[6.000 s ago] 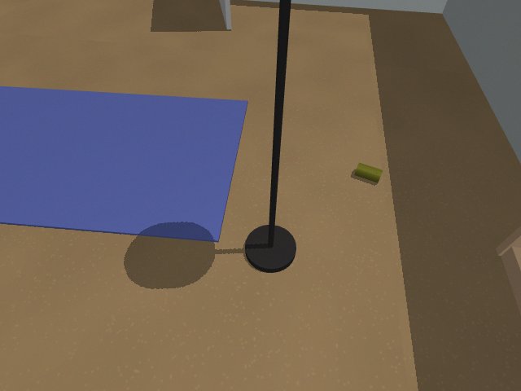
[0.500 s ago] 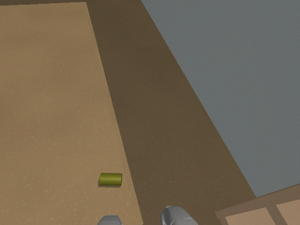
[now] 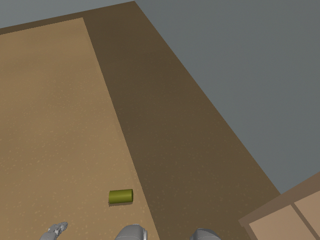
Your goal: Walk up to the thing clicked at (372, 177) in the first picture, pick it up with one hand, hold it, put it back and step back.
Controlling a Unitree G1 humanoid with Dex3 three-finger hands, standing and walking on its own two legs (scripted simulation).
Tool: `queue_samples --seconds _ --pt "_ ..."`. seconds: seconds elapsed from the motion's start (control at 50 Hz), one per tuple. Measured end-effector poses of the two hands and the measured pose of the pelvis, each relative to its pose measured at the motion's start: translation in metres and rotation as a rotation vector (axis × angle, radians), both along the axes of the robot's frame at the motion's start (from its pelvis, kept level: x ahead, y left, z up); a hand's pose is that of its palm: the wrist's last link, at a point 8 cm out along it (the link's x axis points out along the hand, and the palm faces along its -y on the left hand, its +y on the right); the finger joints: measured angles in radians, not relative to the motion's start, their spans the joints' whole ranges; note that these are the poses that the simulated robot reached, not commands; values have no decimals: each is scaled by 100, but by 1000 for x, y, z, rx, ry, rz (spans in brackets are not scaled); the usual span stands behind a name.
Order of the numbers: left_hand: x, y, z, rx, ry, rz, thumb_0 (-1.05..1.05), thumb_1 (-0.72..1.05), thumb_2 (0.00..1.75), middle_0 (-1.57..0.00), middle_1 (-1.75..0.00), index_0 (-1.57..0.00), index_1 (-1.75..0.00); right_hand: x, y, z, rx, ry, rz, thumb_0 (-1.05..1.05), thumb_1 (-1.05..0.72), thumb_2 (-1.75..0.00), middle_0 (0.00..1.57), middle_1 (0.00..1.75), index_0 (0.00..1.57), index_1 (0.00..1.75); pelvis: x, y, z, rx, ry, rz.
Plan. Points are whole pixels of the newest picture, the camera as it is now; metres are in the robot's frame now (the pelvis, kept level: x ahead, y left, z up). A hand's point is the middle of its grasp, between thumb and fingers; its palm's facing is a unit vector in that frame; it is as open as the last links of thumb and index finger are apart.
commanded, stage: walk up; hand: left
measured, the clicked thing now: (121, 196) +0.41 +0.25 -0.70
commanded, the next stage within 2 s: stand in 1.08 s
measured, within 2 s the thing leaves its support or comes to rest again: neither
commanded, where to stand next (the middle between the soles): +0.03 +0.00 m, yaw +2 degrees
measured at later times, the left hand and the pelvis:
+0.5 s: hand out of the picture +0.07 +0.31 -0.15, palm faces -0.01 -0.93 -0.36, open 7.3 cm; pelvis -0.01 +0.03 +0.01, yaw +0 degrees
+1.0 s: hand out of the picture +0.08 +0.30 -0.12, palm faces +0.01 -0.89 -0.45, open 7.3 cm; pelvis -0.01 +0.01 +0.01, yaw +1 degrees
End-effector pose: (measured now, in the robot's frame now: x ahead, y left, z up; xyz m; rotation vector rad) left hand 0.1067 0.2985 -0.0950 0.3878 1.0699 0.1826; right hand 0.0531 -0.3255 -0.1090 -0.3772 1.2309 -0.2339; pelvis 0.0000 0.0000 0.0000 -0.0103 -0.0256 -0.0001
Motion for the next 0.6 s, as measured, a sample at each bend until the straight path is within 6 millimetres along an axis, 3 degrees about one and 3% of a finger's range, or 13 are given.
queue_samples --seconds 0.16,0.28,0.38,0.48,0.6 --pt "-39 78 4 113 40 71 0 90 90 -21 -30 -21 -30 21 44 -2 34 -63 53 0 -90 -90 21 30 21 30 -6 38 -8 33 -3 17" --pt "-50 101 5 92 107 111 1 91 90 -20 -30 -21 -30 16 67 16 21 -96 52 0 -90 -90 21 30 21 30 -1 50 5 15 -9 8" --pt "-46 94 -1 41 132 106 1 91 90 -20 -30 -20 -30 4 55 35 -51 -84 42 0 -90 -90 21 30 21 30 -2 44 11 7 -20 -1" --pt "-41 66 -12 -22 132 96 1 91 90 -20 -30 -20 -30 -9 23 49 -122 -53 29 0 -90 -90 21 30 21 30 -6 29 13 4 -22 -4" --pt "-39 19 -24 -49 115 57 0 91 90 -20 -30 -21 -30 -5 -12 34 -117 -52 5 0 -90 -90 21 30 21 30 -8 7 1 -24 -26 -7"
